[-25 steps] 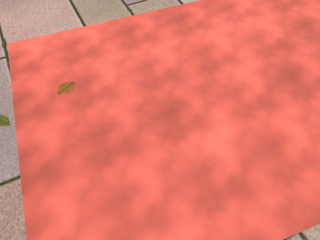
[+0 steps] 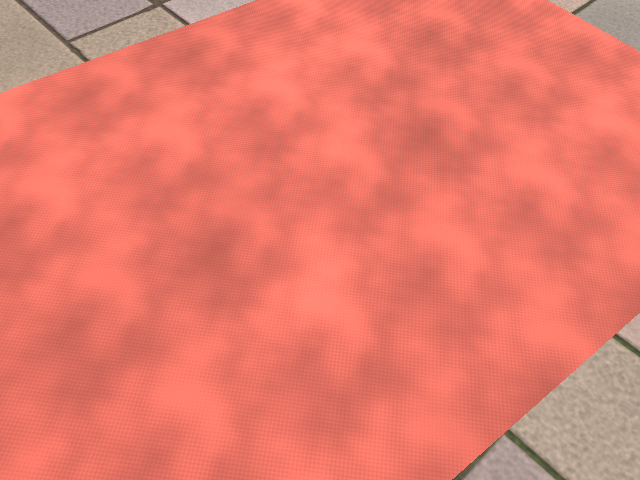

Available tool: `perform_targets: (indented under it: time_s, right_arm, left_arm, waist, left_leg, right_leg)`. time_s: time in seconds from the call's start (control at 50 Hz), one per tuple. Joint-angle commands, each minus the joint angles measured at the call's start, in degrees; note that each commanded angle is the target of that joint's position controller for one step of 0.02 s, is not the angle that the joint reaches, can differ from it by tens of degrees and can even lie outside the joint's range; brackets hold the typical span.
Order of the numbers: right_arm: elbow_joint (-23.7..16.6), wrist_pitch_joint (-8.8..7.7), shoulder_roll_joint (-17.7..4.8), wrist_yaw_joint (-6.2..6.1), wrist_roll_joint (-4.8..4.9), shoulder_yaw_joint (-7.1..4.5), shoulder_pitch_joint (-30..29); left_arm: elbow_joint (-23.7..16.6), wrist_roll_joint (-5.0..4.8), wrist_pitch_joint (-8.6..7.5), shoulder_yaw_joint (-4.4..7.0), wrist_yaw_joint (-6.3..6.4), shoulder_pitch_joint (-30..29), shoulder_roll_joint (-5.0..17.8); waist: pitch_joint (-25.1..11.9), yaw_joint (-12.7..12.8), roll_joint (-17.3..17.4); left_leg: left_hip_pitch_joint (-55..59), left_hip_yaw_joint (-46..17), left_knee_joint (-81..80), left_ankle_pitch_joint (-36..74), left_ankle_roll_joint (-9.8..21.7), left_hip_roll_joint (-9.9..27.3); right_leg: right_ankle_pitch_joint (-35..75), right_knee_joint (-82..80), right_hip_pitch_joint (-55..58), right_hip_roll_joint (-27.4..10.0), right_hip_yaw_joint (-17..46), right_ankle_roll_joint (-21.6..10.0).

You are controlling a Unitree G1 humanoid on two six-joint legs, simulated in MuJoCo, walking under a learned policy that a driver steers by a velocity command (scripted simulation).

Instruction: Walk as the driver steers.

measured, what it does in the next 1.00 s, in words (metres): steps on the spot, turning right: right foot, then left foot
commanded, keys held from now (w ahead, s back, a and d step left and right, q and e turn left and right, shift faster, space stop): e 0.46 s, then no key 0.54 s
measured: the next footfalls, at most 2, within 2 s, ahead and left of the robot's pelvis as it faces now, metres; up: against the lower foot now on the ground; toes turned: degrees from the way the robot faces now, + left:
right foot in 0.38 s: +0.01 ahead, -0.14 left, +0.00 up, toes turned -17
left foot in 0.80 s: +0.10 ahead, +0.08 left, +0.00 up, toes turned -23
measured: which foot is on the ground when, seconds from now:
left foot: down 0.00-0.38, up 0.40-0.78, down 0.80-1.00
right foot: up 0.00-0.36, down 0.38-1.00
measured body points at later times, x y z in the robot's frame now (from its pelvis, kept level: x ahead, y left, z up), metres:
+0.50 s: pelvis -0.01 -0.03 +0.00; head +0.03 -0.07 +0.45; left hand +0.24 +0.19 -0.07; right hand +0.04 -0.36 -0.11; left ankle +0.00 +0.12 -0.66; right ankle -0.03 -0.13 -0.73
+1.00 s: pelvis +0.01 -0.02 +0.00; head +0.03 -0.01 +0.45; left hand +0.23 +0.17 -0.11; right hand +0.05 -0.31 -0.10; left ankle +0.06 +0.10 -0.73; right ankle -0.03 -0.13 -0.73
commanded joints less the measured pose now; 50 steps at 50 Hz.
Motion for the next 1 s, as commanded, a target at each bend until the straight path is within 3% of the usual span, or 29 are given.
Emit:
perform_targets:
  time_s: [0.02,0.06,0.08,0.14,0.18,0.24,0.3,0.36,0.38,0.4,0.42,0.44,0.46,0.48,0.5,0.56,0.62,0.72,0.76,0.78,0.8,0.82,0.84,0.86,0.9,1.0]
  right_arm:
    - [-5.78,-0.73,-8.97,-0.62,-1.77,-2.0,-2.79]
    - [-6.47,-0.64,-6.43,-1.08,0.34,-1.25,-5.65]
    - [-6.35,-0.46,-6.21,-1.37,0.65,-0.95,-5.07]
    - [-5.68,0.43,-7.26,-2.1,0.18,-1.22,-0.75]
    - [-5.45,0.82,-8.75,-2.2,0.2,-1.77,1.11]
    - [-6.01,1.12,-10.98,-1.52,0.62,-2.64,-0.06]
    - [-6.04,1.09,-11.81,-0.58,1.4,-3.04,-0.56]
    - [-5.55,0.92,-11.34,-0.19,3.03,-3.04,-1.76]
    - [-4.14,0.67,-9.21,0.1,2.71,-2.52,1.6]
    - [-5.42,0.57,-5.63,0.37,0.0,-1.37,1.63]
    - [-8.75,0.34,-5.27,-0.03,-0.7,-1.01,-2.45]
    - [-9.0,0.39,-8.07,-0.38,0.24,-1.81,-5.53]
    - [-9.0,0.54,-8.55,-0.51,1.2,-2.07,-5.91]
    - [-7.57,0.76,-8.53,-0.93,1.05,-2.27,-4.27]
    - [-7.03,1.06,-9.27,-1.21,0.63,-2.51,-3.34]
    - [-5.94,1.21,-7.41,-0.7,1.0,-2.0,-0.55]
    - [-6.38,1.31,-5.42,-0.45,1.07,-0.92,-2.07]
    - [-6.87,1.13,-6.05,0.19,1.42,-0.64,-2.6]
    - [-6.33,0.68,-5.18,0.51,1.34,-0.41,-0.89]
    - [-5.88,0.29,-4.52,0.77,0.83,-0.1,0.43]
    - [-5.94,-0.08,-5.86,0.72,-0.11,-0.09,1.18]
    - [-6.55,-0.17,-10.44,0.41,-0.49,-0.88,1.12]
    - [-5.7,-0.2,-8.49,0.71,-0.23,-0.32,-1.56]
    - [-6.63,-0.44,-5.25,1.12,0.03,0.47,-3.82]
    - [-6.3,-1.1,-5.54,1.29,-0.09,0.65,-3.06]
    - [-5.28,-1.61,-4.81,0.64,0.29,1.31,-0.51]
  left_arm:
    - [-3.85,0.04,-1.41,3.37,-0.33,2.97,10.7]
    - [-1.76,0.17,-0.17,3.24,-0.02,5.15,8.63]
    - [-1.93,0.05,0.23,2.8,-0.16,4.93,7.02]
    - [-4.9,-0.81,0.16,1.73,-0.6,0.04,4.65]
    - [-6.36,-0.61,0.04,1.25,-0.99,-1.7,3.92]
    - [-7.48,-0.34,0.11,0.7,-1.8,-1.86,3.3]
    - [-7.79,-0.44,0.65,1.18,-2.42,-0.69,4.4]
    - [-6.6,-0.45,0.99,1.84,-2.98,3.83,4.37]
    - [-5.87,-0.33,0.93,2.67,-2.44,6.33,6.31]
    - [-6.51,-0.25,0.6,4.26,-1.44,8.69,12.79]
    - [-8.03,1.63,-0.6,4.2,-1.69,7.61,15.71]
    - [-7.7,2.14,-1.92,3.49,-2.18,8.19,12.5]
    - [-7.01,1.79,-2.7,2.79,-2.01,5.78,10.9]
    - [-7.05,0.94,-2.81,2.37,-1.57,2.55,9.3]
    - [-7.28,0.17,-2.67,1.64,-1.2,0.36,7.71]
    - [-6.97,0.99,-2.46,0.71,-0.42,-0.23,6.5]
    - [-6.05,1.08,-2.33,0.52,-0.17,0.16,6.47]
    - [-4.54,1.42,-1.99,0.05,-1.06,0.05,6.63]
    - [-3.83,0.96,-2.02,-0.74,-1.33,-1.26,5.23]
    - [-3.14,0.69,-2.14,-1.3,-1.39,-0.96,3.99]
    - [-2.37,1.35,-2.62,-1.91,-1.4,1.2,2.3]
    - [-1.96,2.45,-3.16,-1.87,-1.64,4.44,2.23]
    - [-1.58,2.33,-3.24,-1.95,-1.51,5.5,1.27]
    - [-1.06,2.55,-3.01,-1.72,-1.31,2.93,3.04]
    - [-0.99,1.88,-2.14,-1.25,-0.96,-0.02,3.73]
    - [0.75,1.62,-2.06,-1.37,-0.85,1.65,2.04]
  waist:
    - [-4.92,1.61,12.09]
    - [-3.09,2.05,9.74]
    - [-2.45,1.47,9.84]
    - [-2.34,-1.75,11.64]
    - [-3.9,-3.15,12.33]
    - [-4.89,-3.3,13.08]
    - [-4.85,-2.89,13.65]
    - [-5.18,0.29,12.12]
    - [-6.26,0.68,7.32]
    - [-7.36,0.12,-8.07]
    - [-8.54,1.2,-15.3]
    - [-10.26,4.03,-8.19]
    - [-7.39,2.09,-6.88]
    - [-6.32,0.42,-4.05]
    - [-5.74,-0.41,-4.51]
    - [-7.61,-1.46,-5.04]
    - [-6.84,-0.33,-5.33]
    - [-4.27,1.14,-6.3]
    - [-3.73,-0.57,-5.33]
    - [-3.64,-1.88,-4.0]
    - [-4.95,-1.22,-1.23]
    - [-5.73,2.01,7.01]
    - [-6.35,3.92,12.85]
    - [-4.39,2.34,10.95]
    - [-2.48,0.39,8.73]
    - [-2.23,-0.45,4.93]
  left_leg:
    - [7.45,-21.42,-13.38,15.89,14.5,23.05]
    - [8.42,-11.81,-11.72,14.67,10.25,16.97]
    - [8.66,-9.11,-11.51,16.73,10.26,16.04]
    - [13.86,-4.72,-11.69,19.57,11.54,15.45]
    - [17.33,-4.08,-11.07,21.77,12.41,17.19]
    - [15.12,-1.02,-10.71,23.92,12.55,18.47]
    - [13.73,0.73,-9.3,24.57,12.0,19.44]
    - [10.98,3.99,-2.79,21.5,7.9,18.61]
    - [5.74,7.49,3.52,15.2,3.89,16.25]
    - [-9.6,12.63,20.3,-7.02,-1.87,10.02]
    - [-20.84,6.91,33.29,-26.27,-4.79,2.45]
    - [-21.02,0.78,39.45,-24.81,-4.54,3.58]
    - [-21.34,-0.3,40.04,-19.74,-3.63,4.45]
    - [-21.2,-0.51,37.97,-15.1,-3.43,5.12]
    - [-20.08,-0.44,36.4,-11.92,-3.74,5.25]
    - [-14.11,0.95,33.97,-6.49,-4.84,3.77]
    - [-10.99,1.0,23.43,-5.32,-5.07,4.16]
    - [-2.74,1.87,11.31,-7.08,-4.01,3.63]
    - [2.27,2.63,1.86,-2.21,-2.98,3.09]
    - [7.16,2.66,-6.59,5.86,-2.12,3.1]
    - [12.66,-1.25,-8.34,14.4,-0.96,6.42]
    - [14.75,-6.17,-6.21,25.0,1.94,12.51]
    - [7.71,-7.72,-6.96,16.09,6.06,13.6]
    - [4.5,-6.46,-8.04,7.17,5.41,10.97]
    - [3.96,-3.17,-7.3,3.47,2.27,7.66]
    - [5.56,-1.53,-5.36,4.67,1.62,6.39]
  right_leg:
    - [-11.47,24.99,-9.44,-2.43,-1.22,1.74]
    - [-5.02,30.5,-11.0,-3.29,-2.85,3.79]
    - [-3.53,32.19,-11.53,-3.58,-3.66,4.69]
    - [-0.79,25.19,-13.39,-5.3,-7.35,6.42]
    - [-1.7,19.56,-11.94,-6.95,-8.2,6.96]
    - [-2.97,11.29,-4.45,-8.27,-11.18,6.06]
    - [-1.93,3.98,1.1,-7.59,-13.93,4.3]
    - [8.12,-11.5,10.67,-5.79,-15.96,0.18]
    - [16.35,-16.61,18.87,-6.04,-12.88,-1.99]
    - [37.5,-17.38,29.99,-19.03,5.3,-6.98]
    - [47.9,-16.43,28.01,-30.25,19.53,-19.77]
    - [42.01,-17.95,26.29,-28.29,16.7,-20.94]
    - [37.11,-18.07,24.09,-24.41,11.45,-17.43]
    - [32.65,-17.95,22.64,-21.34,7.85,-14.11]
    - [33.03,-17.94,21.11,-20.15,6.06,-12.75]
    - [35.24,-18.18,18.54,-17.95,2.68,-12.76]
    - [30.05,-18.11,18.4,-17.38,2.62,-12.44]
    - [21.19,-17.84,13.84,-17.91,5.94,-13.1]
    - [19.66,-16.17,12.49,-16.79,6.36,-11.67]
    - [17.88,-15.44,10.96,-15.45,5.8,-9.58]
    - [13.67,-14.12,8.96,-13.12,4.87,-6.35]
    - [6.52,-9.83,6.93,-8.24,0.4,-3.28]
    - [2.59,-11.06,11.66,-6.15,-3.72,-0.78]
    - [5.09,-11.78,14.14,-6.67,-3.83,0.33]
    - [8.77,-11.17,13.34,-6.66,-3.22,-0.58]
    - [12.66,-11.93,12.7,-7.25,-2.36,-0.95]
Velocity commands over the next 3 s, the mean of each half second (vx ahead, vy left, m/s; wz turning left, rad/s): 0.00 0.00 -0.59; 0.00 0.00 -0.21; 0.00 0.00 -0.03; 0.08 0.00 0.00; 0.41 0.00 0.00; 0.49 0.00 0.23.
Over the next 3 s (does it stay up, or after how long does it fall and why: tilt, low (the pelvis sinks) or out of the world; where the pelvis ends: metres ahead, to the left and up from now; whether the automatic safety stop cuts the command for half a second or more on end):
stays up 0.50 -0.21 0.01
